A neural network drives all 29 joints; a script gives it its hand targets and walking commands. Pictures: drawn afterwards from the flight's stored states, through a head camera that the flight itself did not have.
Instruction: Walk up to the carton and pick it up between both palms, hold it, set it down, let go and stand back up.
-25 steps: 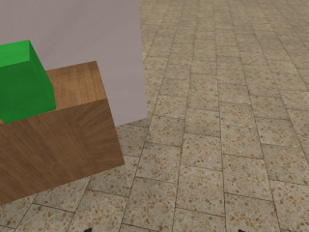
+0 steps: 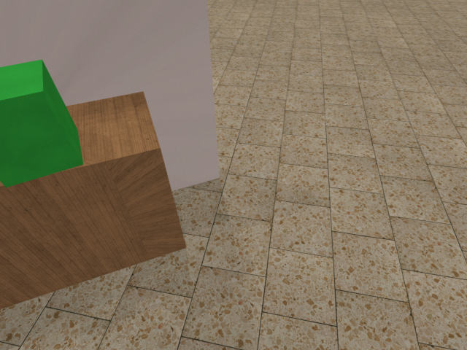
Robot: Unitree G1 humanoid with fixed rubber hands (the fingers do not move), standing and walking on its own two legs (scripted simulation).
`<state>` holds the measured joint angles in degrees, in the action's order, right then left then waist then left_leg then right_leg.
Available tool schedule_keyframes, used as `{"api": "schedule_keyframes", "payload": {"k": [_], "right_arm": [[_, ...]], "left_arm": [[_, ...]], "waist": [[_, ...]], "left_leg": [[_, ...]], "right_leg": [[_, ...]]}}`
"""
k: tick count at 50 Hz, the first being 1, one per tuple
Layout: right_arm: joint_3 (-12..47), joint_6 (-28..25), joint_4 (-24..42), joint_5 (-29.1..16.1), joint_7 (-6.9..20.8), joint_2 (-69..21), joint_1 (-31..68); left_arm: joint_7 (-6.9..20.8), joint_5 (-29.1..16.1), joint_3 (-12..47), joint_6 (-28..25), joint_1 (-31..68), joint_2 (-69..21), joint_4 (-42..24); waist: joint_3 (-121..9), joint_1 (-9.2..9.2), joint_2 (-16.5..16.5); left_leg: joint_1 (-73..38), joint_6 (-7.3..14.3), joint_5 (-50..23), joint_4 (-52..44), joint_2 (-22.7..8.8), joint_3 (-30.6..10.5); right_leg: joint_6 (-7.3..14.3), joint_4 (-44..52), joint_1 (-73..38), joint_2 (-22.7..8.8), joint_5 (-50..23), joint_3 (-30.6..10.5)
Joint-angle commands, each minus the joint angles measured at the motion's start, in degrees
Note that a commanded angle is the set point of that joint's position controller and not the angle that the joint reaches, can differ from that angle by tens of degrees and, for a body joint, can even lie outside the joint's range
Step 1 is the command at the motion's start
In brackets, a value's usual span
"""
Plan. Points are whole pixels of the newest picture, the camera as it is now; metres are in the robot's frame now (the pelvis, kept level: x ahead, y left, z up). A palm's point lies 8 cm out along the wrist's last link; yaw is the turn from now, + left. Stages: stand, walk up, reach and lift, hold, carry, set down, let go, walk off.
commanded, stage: stand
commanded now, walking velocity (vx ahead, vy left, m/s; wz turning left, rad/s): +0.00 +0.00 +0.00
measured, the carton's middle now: (24, 123) +0.74 +0.61 +0.00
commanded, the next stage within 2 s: walk up in 0.34 s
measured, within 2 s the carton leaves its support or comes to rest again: neither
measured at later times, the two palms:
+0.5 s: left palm out of the picture +0.03 +0.23 -0.13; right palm out of the picture +0.03 -0.23 -0.13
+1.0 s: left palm out of the picture +0.06 +0.40 -0.15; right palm out of the picture +0.16 -0.14 -0.12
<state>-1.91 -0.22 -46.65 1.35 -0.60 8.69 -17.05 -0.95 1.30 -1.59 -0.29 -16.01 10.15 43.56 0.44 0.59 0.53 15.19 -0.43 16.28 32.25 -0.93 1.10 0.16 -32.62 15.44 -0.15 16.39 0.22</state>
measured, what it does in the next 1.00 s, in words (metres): steps to the left, turning left: left foot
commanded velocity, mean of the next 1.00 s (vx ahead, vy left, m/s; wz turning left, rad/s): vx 0.00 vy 0.00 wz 0.00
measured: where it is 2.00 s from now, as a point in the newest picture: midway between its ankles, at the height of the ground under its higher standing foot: (162, 338)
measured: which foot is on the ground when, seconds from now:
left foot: down 0.00-0.56, up 0.58-0.88, down 0.90-1.00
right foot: down 0.00-0.88, up 0.90-1.00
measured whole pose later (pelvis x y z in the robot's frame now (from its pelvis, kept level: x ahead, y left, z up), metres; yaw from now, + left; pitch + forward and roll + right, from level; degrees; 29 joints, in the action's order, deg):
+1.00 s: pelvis +0.06 +0.11 -0.03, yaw +17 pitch -2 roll +1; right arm -2.3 -0.3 -46.7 0.9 1.3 13.7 -20.6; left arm 0.8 4.1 -1.4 -0.6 -17.5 19.1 43.7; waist 1.9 2.7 5.4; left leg 25.2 1.1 17.3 44.4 -0.8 3.3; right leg 1.4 -67.7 23.4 -6.3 37.2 1.8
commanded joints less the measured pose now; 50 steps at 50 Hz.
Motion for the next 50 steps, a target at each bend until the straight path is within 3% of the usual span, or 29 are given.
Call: {"api": "schedule_keyframes", "payload": {"k": [1, 5, 6, 8, 11, 12, 14, 15, 23, 24, 26, 27, 28, 29, 30, 31, 32, 36, 37, 40, 42, 43, 44, 45, 46, 47, 48, 49, 50], "right_arm": [[-1.28, -0.84, 2.74, 0.14, -0.26, 5.76, 0.54], [-1.73, -0.47, 0.03, -0.13, -0.39, 6.59, -3.56], [-1.85, -0.5, 0.25, 0.64, -0.16, 7.09, -1.36], [-1.24, -0.22, -0.7, 0.08, -0.38, 4.94, -3.34], [-1.2, -0.77, -0.8, -0.14, -0.52, 4.35, -1.77], [-1.04, -0.91, -1.08, 0.07, -0.8, 4.34, -1.13], [-1.78, -1.18, -3.2, 0.07, -1.12, 6.94, -3.92], [-1.27, -0.95, -2.46, 0.28, -1.09, 5.94, -1.55], [-1.18, -1.03, -6.48, -0.28, -0.6, 2.87, -3.92], [-1.67, -0.95, -7.19, -0.15, -0.73, 5.4, -3.97], [-1.24, -0.39, -8.08, -0.12, -0.94, 4.45, -4.15], [-3.02, 0.15, -4.33, 0.76, 0.49, 14.6, -1.72], [-3.19, 0.52, -2.9, 0.51, 1.03, 14.43, 2.49], [-2.8, 0.79, -2.04, 0.83, 1.77, 12.68, 4.16], [-3.28, 0.68, -1.04, 2.22, 2.31, 12.16, 3.53], [-3.6, 0.63, 0.02, 2.08, 3.05, 11.66, 3.69], [-3.73, 0.66, -1.21, 2.08, 3.47, 11.17, 0.54], [-2.94, 1.08, -0.85, 1.94, 5.18, 9.23, -1.31], [-2.52, 1.17, 0.21, 1.2, 5.69, 9.87, 0.66], [-1.47, 0.49, 1.63, 0.85, 6.23, 7.78, 0.08], [-1.89, -0.02, 0.46, 0.23, 5.83, 9.13, -3.59], [-3.17, -0.27, -0.72, 0.56, 5.15, 12.33, -7.66], [-3.58, -0.64, -3.49, 0.45, 4.27, 13.47, -15.13], [-4.86, -1.07, -2.99, 0.94, 2.84, 17.27, -19.85], [-4.63, -0.82, -0.61, 1.01, 1.96, 21.95, -17.43], [-4.52, -0.22, 1.03, 0.04, 1.3, 23.56, -14.63], [-4.14, 0.28, 2.48, -1.39, 0.79, 23.3, -11.33], [-3.35, -0.06, 2.52, -1.5, 0.28, 20.63, -10.77], [-3.41, -0.82, 2.52, -0.78, 0.43, 20.53, -9.21]], "left_arm": [[-0.41, -0.18, -1.37, -0.43, -1.01, 4.92, -2.09], [-0.19, 0.18, -1.86, -0.42, -1.68, 5.73, -0.53], [-0.06, -0.21, -1.02, -0.18, -1.72, 3.31, -0.06], [-0.33, -0.32, -1.74, 0.17, -1.83, 5.08, 0.54], [-0.06, -0.1, -1.14, -0.3, -1.45, 3.91, 1.58], [-0.31, -0.22, -1.28, -0.48, -1.29, 3.1, 1.83], [-0.48, -0.39, -1.7, -0.46, -1.51, 4.99, 3.45], [-0.75, -0.35, -1.65, -0.54, -3.74, 4.89, 3.64], [-0.99, -0.1, -1.3, -0.62, -3.7, 4.45, 8.14], [-0.89, -0.5, -1.39, -0.76, -3.15, 4.36, 7.72], [-0.64, -0.26, -0.81, -0.77, -2.44, 3.07, 8.3], [-1.32, 1.4, -3.27, -1.62, -3.17, 12.69, 5.13], [-2.1, 1.71, -3.78, -1.98, -9.71, 13.86, 6.4], [-2.72, 1.72, -3.55, -1.98, -13.3, 14.26, 7.46], [-3.18, 1.77, -3.78, -2.32, -10.56, 14.9, 7.07], [-3.83, 1.57, -4.32, -3.24, -6.41, 15.8, 5.62], [-3.76, 1.14, -3.71, -3.88, -4.53, 14.26, 5.52], [-2.78, 2.59, -3.02, -5.33, -0.7, 13.66, 4.67], [-2.0, 2.87, -2.93, -5.24, -0.49, 13.31, 4.37], [-1.36, 3.02, -3.13, -4.49, 0.78, 15.81, 3.86], [-0.75, 2.75, -3.09, -3.65, 1.32, 16.89, 3.44], [-0.57, 3.3, -2.68, -3.0, -0.6, 15.29, 2.77], [-0.34, 4.64, -2.47, -2.29, -0.2, 15.3, 1.98], [0.45, 4.97, -0.95, -1.88, -0.59, 10.53, 0.01], [1.65, 3.74, 1.26, -1.47, 0.18, 7.8, -4.19], [2.29, 2.89, 0.72, -1.02, -0.21, 9.83, -7.31], [2.57, 2.25, 0.41, -1.09, -1.8, 11.05, -8.83], [2.42, 2.22, 0.25, -1.44, 0.2, 12.54, -8.37], [2.12, 1.92, 0.62, -1.92, -1.97, 10.94, -7.36]], "waist": [[-0.43, -0.54, -1.14], [2.75, 0.26, -1.37], [1.19, -0.91, -0.32], [2.91, 0.32, -0.64], [0.68, 0.57, -2.88], [0.1, -1.2, -2.19], [3.1, -0.19, 0.78], [1.38, -1.63, -0.07], [2.88, 0.69, 0.33], [2.48, 0.03, -2.7], [3.68, 0.24, -0.78], [0.67, -2.6, 0.73], [1.38, -6.45, 2.49], [4.14, -8.25, 10.32], [7.97, -6.77, 7.69], [9.51, -5.11, 5.18], [9.02, -2.94, 2.58], [9.15, -1.09, 6.76], [10.65, -2.13, 9.81], [8.39, -0.24, 10.93], [3.68, 2.18, 8.68], [1.67, 3.35, 1.14], [-3.05, 7.87, -7.56], [0.24, 10.52, -21.57], [3.77, 7.9, -22.65], [4.73, 6.09, -16.45], [3.63, 3.76, -14.88], [6.94, 3.7, -11.42], [5.72, 2.15, -14.26]], "left_leg": [[0.61, 1.9, -6.53, -6.27, -2.47, -2.71], [0.85, 2.02, -2.09, -7.75, -2.54, -2.63], [0.87, 2.05, -1.87, -7.93, -3.41, -3.06], [2.58, 1.96, -1.49, -8.82, -3.01, -3.73], [0.29, 2.55, -2.86, -9.34, -3.74, -4.41], [2.41, 2.6, -2.79, -10.06, -4.2, -4.78], [3.33, 2.44, -3.53, -10.7, -3.55, -5.05], [1.67, 2.46, -3.85, -10.79, -3.6, -4.2], [-1.38, 1.82, -5.93, -8.66, -2.7, -2.63], [-1.44, 2.13, -5.11, -9.24, -3.06, -2.65], [0.26, 2.03, -4.71, -10.71, -3.2, -3.17], [10.91, 2.98, 17.12, -4.76, -1.1, -6.58], [22.14, 2.14, 21.23, 2.34, 0.22, -4.84], [27.21, -0.12, 17.26, 19.65, 0.32, -1.4], [28.8, -0.67, 12.69, 25.93, -5.0, -3.79], [28.47, -0.37, 9.41, 28.68, -8.35, -7.21], [26.76, -0.64, 7.21, 30.35, -8.64, -7.55], [21.71, -2.3, 3.44, 26.53, -7.59, -3.34], [21.65, -2.86, 3.24, 22.77, -7.65, -2.38], [9.96, -1.88, 0.05, 12.35, -5.92, 3.76], [-0.36, -0.62, -4.52, 5.88, -3.43, 5.39], [-5.05, -0.47, -2.61, 5.11, -0.87, 7.8], [-12.06, 0.13, 3.11, 3.45, 1.57, 6.81], [-11.52, 1.69, 15.28, -2.09, -1.84, -1.73], [-7.75, 5.57, 32.58, -12.32, -10.04, -25.04], [-6.25, 11.97, 39.0, -22.67, -17.67, -44.99], [-6.14, 15.85, 39.44, -25.0, -20.65, -52.78], [-4.59, 16.23, 31.33, -22.17, -20.48, -47.0], [-3.44, 15.56, 23.74, -18.06, -19.25, -40.83]], "right_leg": [[2.14, 5.41, -0.8, -3.17, -7.99, -3.07], [1.78, 7.39, 1.94, -3.25, -1.56, -4.28], [1.26, 7.19, -0.06, -2.66, -2.98, -2.54], [1.82, 9.0, 0.68, -3.61, -0.79, -3.56], [1.71, 7.22, -0.57, -3.01, -5.52, -2.62], [1.49, 6.3, -2.79, -3.44, -6.01, -2.57], [1.73, 8.08, -2.49, -3.62, -6.82, -3.09], [1.88, 8.3, -2.57, -3.77, -5.39, -3.43], [1.86, 10.37, -0.44, -3.99, -5.34, -4.04], [2.06, 10.53, -1.5, -4.43, -5.84, -4.47], [1.78, 9.96, -1.86, -4.17, -5.77, -3.33], [3.19, 5.22, -12.15, -5.08, 11.68, 1.32], [5.61, 10.25, -18.57, -11.6, 19.32, -6.3], [9.55, 21.23, -17.13, -23.28, 29.67, -20.12], [11.2, 23.01, -11.71, -27.79, 31.39, -24.33], [12.47, 23.7, -9.34, -29.72, 28.88, -23.59], [11.27, 23.78, -6.58, -28.02, 25.46, -19.9], [8.79, 22.08, -2.24, -21.29, 17.03, -3.31], [8.73, 21.79, -1.6, -19.97, 18.28, -0.53], [6.6, 18.97, 2.06, -16.11, 18.86, 8.23], [6.3, 10.79, 2.67, -16.22, 20.69, 10.07], [6.32, 1.47, 3.13, -14.44, 22.86, 11.73], [5.39, -14.66, 5.26, -11.77, 24.47, 12.09], [4.02, -31.41, 15.42, -7.14, 29.81, 12.24], [2.64, -40.47, 25.82, -4.74, 29.02, 5.67], [1.55, -40.48, 30.4, -3.45, 24.55, 0.03], [1.12, -42.97, 32.68, -4.26, 22.87, -1.4], [0.84, -41.51, 32.21, -6.62, 21.12, -1.66], [0.63, -39.64, 29.95, -8.3, 18.82, -2.43]]}}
